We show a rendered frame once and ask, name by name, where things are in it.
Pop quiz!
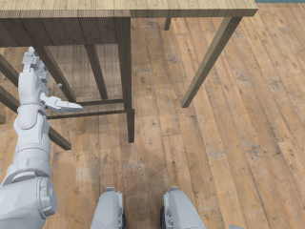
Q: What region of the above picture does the chair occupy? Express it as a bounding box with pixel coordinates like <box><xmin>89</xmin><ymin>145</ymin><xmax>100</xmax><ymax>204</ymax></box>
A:
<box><xmin>0</xmin><ymin>10</ymin><xmax>135</xmax><ymax>151</ymax></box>

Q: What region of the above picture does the robot right thigh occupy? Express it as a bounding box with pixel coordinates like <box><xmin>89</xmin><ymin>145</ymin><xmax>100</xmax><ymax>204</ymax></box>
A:
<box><xmin>163</xmin><ymin>190</ymin><xmax>206</xmax><ymax>229</ymax></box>

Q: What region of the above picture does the robot thigh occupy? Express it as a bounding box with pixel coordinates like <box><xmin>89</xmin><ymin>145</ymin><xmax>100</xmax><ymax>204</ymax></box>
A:
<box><xmin>163</xmin><ymin>190</ymin><xmax>206</xmax><ymax>229</ymax></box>
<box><xmin>90</xmin><ymin>191</ymin><xmax>124</xmax><ymax>229</ymax></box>

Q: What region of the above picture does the robot left hand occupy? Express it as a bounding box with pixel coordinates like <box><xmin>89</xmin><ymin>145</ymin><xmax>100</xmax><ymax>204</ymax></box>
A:
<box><xmin>18</xmin><ymin>47</ymin><xmax>83</xmax><ymax>114</ymax></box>

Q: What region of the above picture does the robot left thigh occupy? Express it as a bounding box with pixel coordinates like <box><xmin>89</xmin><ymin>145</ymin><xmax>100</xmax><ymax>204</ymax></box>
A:
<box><xmin>90</xmin><ymin>191</ymin><xmax>124</xmax><ymax>229</ymax></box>

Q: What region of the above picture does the table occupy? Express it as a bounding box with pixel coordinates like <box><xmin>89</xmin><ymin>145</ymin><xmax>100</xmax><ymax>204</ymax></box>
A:
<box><xmin>0</xmin><ymin>0</ymin><xmax>258</xmax><ymax>125</ymax></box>

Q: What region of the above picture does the left robot forearm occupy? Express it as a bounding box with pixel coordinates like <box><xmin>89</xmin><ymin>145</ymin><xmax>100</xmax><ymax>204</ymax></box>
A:
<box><xmin>0</xmin><ymin>104</ymin><xmax>51</xmax><ymax>188</ymax></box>

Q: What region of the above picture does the left robot upper arm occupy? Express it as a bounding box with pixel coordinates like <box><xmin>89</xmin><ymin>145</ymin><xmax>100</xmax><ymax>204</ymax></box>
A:
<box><xmin>0</xmin><ymin>177</ymin><xmax>58</xmax><ymax>229</ymax></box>

